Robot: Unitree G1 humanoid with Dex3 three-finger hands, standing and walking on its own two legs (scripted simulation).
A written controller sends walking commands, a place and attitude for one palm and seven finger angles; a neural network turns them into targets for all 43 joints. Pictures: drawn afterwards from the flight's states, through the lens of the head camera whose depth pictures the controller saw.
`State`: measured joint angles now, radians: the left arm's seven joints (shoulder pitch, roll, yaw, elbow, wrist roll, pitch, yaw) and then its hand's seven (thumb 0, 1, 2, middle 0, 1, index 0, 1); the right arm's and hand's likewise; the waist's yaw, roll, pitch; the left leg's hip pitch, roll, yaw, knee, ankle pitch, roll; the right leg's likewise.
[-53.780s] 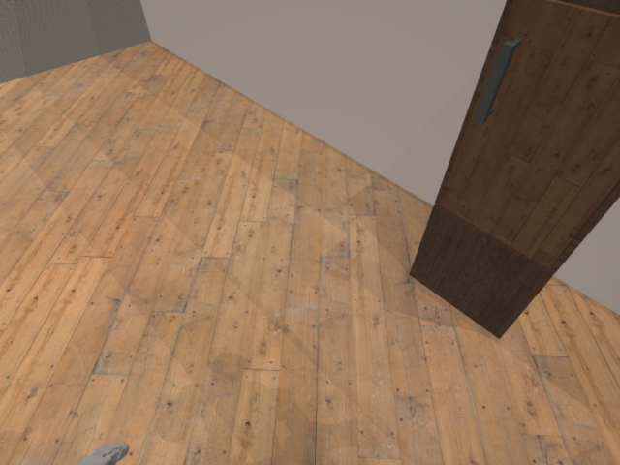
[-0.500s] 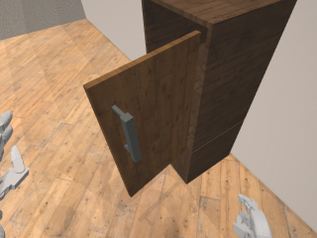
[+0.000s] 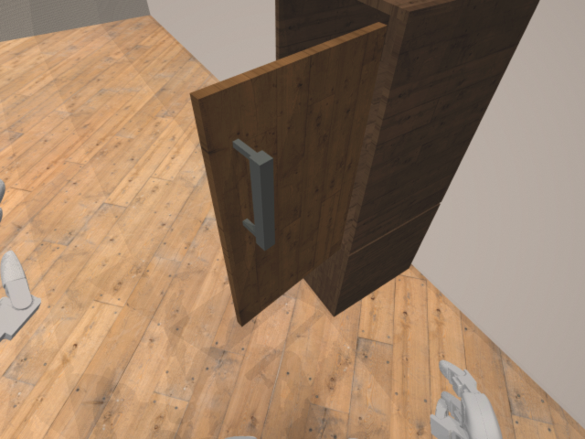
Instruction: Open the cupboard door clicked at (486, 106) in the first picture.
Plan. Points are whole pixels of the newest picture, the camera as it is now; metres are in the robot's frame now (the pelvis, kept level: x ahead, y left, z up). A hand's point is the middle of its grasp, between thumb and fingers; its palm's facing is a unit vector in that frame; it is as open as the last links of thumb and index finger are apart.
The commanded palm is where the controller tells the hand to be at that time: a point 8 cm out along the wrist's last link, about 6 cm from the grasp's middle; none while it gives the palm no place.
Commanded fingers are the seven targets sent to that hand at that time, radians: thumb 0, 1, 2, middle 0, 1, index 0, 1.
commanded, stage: step back with the hand held close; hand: left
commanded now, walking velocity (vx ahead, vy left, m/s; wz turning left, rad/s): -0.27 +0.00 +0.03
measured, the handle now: (254, 198) +0.42 +0.09 +0.10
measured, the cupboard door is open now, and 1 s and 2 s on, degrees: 99 99 99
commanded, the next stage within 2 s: stop stepping back and stand still in 0.52 s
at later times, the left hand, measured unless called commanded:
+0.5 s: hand out of the picture +0.14 +0.26 +0.18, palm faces +0.46 -0.78 -0.42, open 7.4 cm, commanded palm +0.07 +0.29 +0.20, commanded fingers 0.00 0.90 0.90 -0.20 -0.30 -0.20 -0.30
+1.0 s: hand out of the picture +0.02 +0.23 +0.17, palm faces +0.44 -0.79 -0.43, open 7.4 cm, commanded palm -0.01 +0.26 +0.20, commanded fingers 0.00 0.90 0.90 -0.20 -0.30 -0.20 -0.30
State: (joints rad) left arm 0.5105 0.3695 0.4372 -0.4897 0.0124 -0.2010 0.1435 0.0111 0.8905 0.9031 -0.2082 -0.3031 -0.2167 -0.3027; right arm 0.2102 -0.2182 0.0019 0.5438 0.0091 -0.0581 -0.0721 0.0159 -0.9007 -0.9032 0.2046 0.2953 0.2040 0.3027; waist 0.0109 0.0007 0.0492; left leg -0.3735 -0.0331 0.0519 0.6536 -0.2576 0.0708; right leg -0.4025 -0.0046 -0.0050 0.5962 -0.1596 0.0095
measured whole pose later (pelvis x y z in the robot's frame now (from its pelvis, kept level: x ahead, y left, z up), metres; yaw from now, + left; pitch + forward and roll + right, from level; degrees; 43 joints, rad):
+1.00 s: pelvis -0.16 -0.03 +0.02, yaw -2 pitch +1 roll +1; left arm 0.61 0.37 0.41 -0.45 -0.03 -0.18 0.14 0.01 0.89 0.90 -0.21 -0.30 -0.22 -0.30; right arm 0.29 -0.23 -0.01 0.68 -0.01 -0.07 -0.09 0.02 -0.90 -0.90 0.20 0.30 0.20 0.30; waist 0.02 -0.06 -0.09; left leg -0.50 0.00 0.02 0.94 -0.29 -0.02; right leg -0.20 -0.01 -0.04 0.47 -0.30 -0.04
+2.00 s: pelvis -0.23 -0.03 +0.02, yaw +5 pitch -2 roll +0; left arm 0.25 0.19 0.03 0.98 0.02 0.02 0.02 -0.03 0.96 0.90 -0.20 -0.30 -0.21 -0.30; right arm 0.25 -0.17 0.00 1.01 -0.02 0.04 -0.03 0.01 -0.91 -0.90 0.20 0.29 0.20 0.30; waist 0.00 0.01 0.06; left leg -0.20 0.01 -0.01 0.51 -0.28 -0.01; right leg -0.25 0.05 -0.09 0.48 -0.21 -0.07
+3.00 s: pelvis -0.22 +0.00 +0.02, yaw +3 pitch -1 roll +0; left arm 0.21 0.18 0.02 1.15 0.02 -0.01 0.02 0.00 0.91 0.90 -0.20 -0.30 -0.20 -0.30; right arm 0.21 -0.18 0.00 1.13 -0.02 -0.01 -0.03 0.01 -0.91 -0.90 0.20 0.29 0.20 0.30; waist -0.01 0.02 0.05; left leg -0.11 -0.03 0.03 0.37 -0.23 0.04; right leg -0.19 0.01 -0.04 0.39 -0.17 -0.02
